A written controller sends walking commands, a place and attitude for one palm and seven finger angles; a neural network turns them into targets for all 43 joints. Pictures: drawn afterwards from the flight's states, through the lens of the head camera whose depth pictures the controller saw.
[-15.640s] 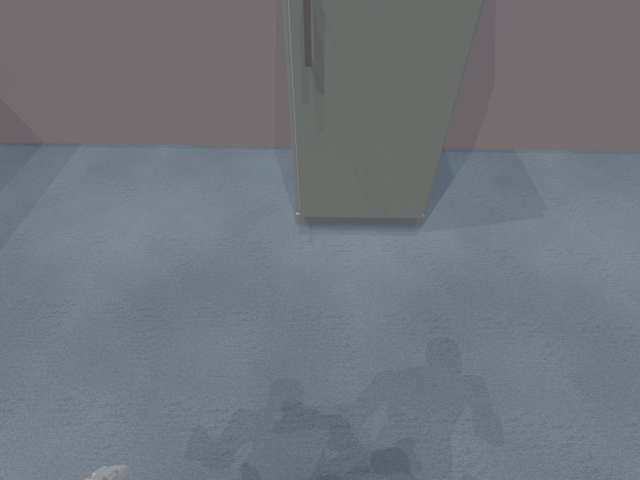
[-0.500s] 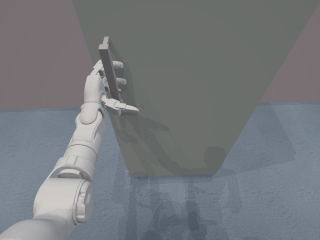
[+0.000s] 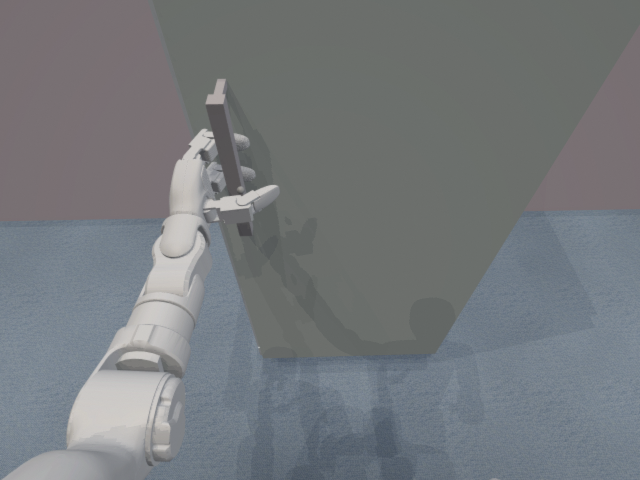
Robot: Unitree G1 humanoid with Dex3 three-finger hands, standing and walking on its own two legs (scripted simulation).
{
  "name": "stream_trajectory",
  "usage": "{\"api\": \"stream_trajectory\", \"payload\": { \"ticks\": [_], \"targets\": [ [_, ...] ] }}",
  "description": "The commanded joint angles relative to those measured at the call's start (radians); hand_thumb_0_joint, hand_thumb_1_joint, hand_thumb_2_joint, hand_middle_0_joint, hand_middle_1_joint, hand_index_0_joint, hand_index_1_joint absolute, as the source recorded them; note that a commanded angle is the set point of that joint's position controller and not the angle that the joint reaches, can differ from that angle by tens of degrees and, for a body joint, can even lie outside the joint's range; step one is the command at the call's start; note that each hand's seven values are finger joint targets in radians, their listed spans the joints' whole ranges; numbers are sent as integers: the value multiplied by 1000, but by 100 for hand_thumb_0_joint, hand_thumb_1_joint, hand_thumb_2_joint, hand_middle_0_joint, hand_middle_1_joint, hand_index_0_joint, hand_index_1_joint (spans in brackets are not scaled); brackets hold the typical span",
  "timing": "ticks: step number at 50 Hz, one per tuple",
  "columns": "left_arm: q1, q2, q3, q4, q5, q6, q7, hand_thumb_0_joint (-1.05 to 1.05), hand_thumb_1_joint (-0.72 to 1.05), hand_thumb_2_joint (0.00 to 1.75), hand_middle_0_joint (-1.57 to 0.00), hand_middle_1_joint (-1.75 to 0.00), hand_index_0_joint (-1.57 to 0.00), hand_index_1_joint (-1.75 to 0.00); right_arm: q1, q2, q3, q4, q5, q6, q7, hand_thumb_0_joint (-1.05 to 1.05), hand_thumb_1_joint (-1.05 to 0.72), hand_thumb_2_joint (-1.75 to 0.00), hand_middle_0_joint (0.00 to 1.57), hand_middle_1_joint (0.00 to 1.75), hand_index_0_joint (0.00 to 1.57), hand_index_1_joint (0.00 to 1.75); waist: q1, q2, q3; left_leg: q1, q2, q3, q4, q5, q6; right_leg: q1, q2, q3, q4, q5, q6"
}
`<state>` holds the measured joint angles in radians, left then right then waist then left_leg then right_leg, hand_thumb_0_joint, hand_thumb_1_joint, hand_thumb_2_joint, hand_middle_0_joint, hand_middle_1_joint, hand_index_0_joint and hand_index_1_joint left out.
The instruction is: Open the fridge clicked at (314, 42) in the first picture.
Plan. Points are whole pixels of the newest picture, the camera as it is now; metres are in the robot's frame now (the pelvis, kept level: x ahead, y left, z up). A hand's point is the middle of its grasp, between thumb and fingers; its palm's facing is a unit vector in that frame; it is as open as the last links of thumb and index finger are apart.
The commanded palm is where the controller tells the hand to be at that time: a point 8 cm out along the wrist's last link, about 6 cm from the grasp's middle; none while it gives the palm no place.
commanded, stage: grip the handle and tug to test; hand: left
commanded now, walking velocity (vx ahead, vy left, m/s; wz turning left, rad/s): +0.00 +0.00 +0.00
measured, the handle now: (235, 167) +0.50 +0.12 +0.11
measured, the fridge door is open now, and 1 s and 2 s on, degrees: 0 0 22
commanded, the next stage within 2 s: pull the door a little, standing still in 0.98 s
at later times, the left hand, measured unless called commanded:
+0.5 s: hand (247, 190) +0.44 +0.10 +0.12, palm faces +0.01 -1.00 +0.00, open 5.5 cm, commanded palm +0.42 +0.15 +0.12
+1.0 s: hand (247, 191) +0.44 +0.10 +0.12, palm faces +0.01 -1.00 +0.01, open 5.5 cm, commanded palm +0.39 +0.15 +0.12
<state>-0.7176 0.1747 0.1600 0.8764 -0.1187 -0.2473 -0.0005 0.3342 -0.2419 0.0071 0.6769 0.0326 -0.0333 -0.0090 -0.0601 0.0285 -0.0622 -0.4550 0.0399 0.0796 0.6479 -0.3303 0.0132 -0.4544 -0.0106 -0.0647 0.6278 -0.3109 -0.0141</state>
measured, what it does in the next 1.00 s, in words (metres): stands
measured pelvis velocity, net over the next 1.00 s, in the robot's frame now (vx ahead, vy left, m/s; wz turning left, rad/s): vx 0.01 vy -0.01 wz -0.03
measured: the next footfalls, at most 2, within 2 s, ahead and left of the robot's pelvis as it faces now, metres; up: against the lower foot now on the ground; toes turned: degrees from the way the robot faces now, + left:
none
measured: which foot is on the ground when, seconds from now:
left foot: down 0.00-1.00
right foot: down 0.00-1.00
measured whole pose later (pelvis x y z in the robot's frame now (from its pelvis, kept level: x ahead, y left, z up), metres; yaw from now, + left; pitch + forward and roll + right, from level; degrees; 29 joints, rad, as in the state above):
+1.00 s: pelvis +0.01 -0.01 +0.00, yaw -2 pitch +7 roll +0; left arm -0.59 0.16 0.17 0.70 -0.13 -0.19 0.01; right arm 0.34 -0.24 0.00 0.65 0.03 -0.03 0.00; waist -0.06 0.04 -0.07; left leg -0.40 0.05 0.11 0.60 -0.33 0.01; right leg -0.42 0.00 -0.04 0.60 -0.31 -0.02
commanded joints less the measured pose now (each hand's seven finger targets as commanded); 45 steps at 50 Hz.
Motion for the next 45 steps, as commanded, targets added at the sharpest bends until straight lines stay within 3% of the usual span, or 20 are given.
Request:
{"api": "stream_trajectory", "payload": {
  "ticks": [1,8,9,12,14,21,23,25,28,30,32,34,36,38,41,43,45],
  "targets": [
    [-450,125,15,-269,-9,-70,10,0,57,76,-42,-135,-42,-135,34,-131,-55,-99,-5,-40,-4,0,-90,-90,20,30,20,30,-6,-51,-368,209,-31,-58,-49,336,14,140,41,19,-50,394,-5],
    [-445,103,-16,-265,1,-48,19,0,90,90,-45,-140,-45,-140,23,-132,-51,-103,-4,-34,-5,0,-90,-90,20,30,20,30,-11,-51,-315,193,-31,-59,-64,298,13,129,37,17,-62,352,-6],
    [-454,115,-8,-282,4,-51,20,0,90,90,-45,-140,-45,-140,19,-132,-52,-103,-3,-35,-6,0,-90,-90,20,30,20,30,-7,-37,-330,197,-32,-59,-63,301,13,131,37,20,-58,356,-6],
    [-455,77,-34,-263,1,-48,18,0,90,90,-45,-140,-45,-140,16,-127,-49,-103,-4,-40,-5,0,-90,-90,20,30,20,30,-14,-58,-317,193,-33,-58,-64,283,13,124,38,19,-64,349,-5],
    [-440,133,16,-231,-2,-49,21,0,90,90,-45,-140,-45,-140,22,-135,-50,-98,-5,-36,-8,0,-90,-90,20,30,20,30,-6,-90,-310,168,-34,-58,-67,272,15,142,36,23,-66,349,-4],
    [-513,119,-8,-213,12,-59,25,0,90,90,-45,-140,-45,-140,22,-128,-45,-92,-7,-35,-12,0,-90,-90,20,30,20,30,-19,-52,-316,169,-41,-55,-67,238,15,129,33,28,-70,324,-2],
    [-517,133,6,-187,11,-62,27,0,90,90,-45,-140,-45,-140,33,-132,-46,-87,-8,-33,-15,0,-90,-90,20,30,20,30,-25,-95,-309,161,-38,-58,-68,237,19,131,32,25,-75,319,0],
    [-536,132,0,-186,10,-66,21,0,90,90,-45,-140,-45,-140,26,-131,-44,-87,-6,-33,-15,0,-90,-90,20,30,20,30,-25,-60,-312,161,-41,-56,-67,227,18,123,32,30,-75,315,-1],
    [-547,135,-2,-146,13,-73,20,0,90,90,-45,-140,-45,-140,34,-133,-46,-81,-6,-32,-17,0,-90,-90,20,30,20,30,-32,-71,-295,149,-40,-58,-68,200,19,112,31,30,-81,282,0],
    [-554,110,-23,-150,11,-81,16,0,90,90,-45,-140,-45,-140,28,-130,-42,-85,-5,-36,-14,0,-90,-90,20,30,20,30,-30,-42,-300,154,-43,-62,-71,182,16,98,32,29,-78,261,-3],
    [-537,120,-7,-142,4,-84,16,0,90,90,-45,-140,-45,-140,32,-134,-45,-85,-6,-41,-12,0,-90,-90,20,30,20,30,-27,-82,-310,146,-42,-61,-72,172,18,108,33,29,-80,256,0],
    [-474,149,24,-154,1,-90,14,0,90,90,-45,-140,-45,-140,28,-136,-46,-94,-5,-39,-12,0,-90,-90,20,30,20,30,-6,-70,-335,143,-44,-53,-69,200,20,144,32,34,-76,291,-3],
    [-453,112,-7,-200,-1,-90,5,0,90,90,-45,-140,-45,-140,21,-130,-45,-104,-4,-42,-6,0,-90,-90,20,30,20,30,-1,-43,-347,159,-44,-51,-71,225,17,152,34,29,-68,318,-6],
    [-383,105,-5,-210,-8,-85,3,0,90,90,-45,-140,-45,-140,20,-134,-49,-112,-3,-42,-4,0,-90,-90,20,30,20,30,7,-84,-342,156,-40,-49,-71,243,19,168,35,25,-71,331,-5],
    [-311,114,10,-277,-16,-73,1,0,90,90,-45,-140,-45,-140,9,-132,-51,-127,-2,-44,1,0,-90,-90,20,30,20,30,26,-69,-348,162,-40,-36,-73,276,20,195,37,30,-69,383,-4],
    [-276,127,17,-298,-14,-61,0,0,90,90,-45,-140,-45,-140,8,-135,-54,-133,-1,-41,0,0,-90,-90,20,30,20,30,28,-97,-335,152,-37,-34,-78,284,21,213,35,28,-72,390,-3],
    [-242,120,17,-364,-14,-50,0,0,90,90,-45,-140,-45,-140,-4,-129,-55,-144,0,-41,1,0,-90,-90,20,30,20,30,38,-57,-346,177,-35,-28,-78,323,19,218,36,29,-66,427,-5]
  ]
}}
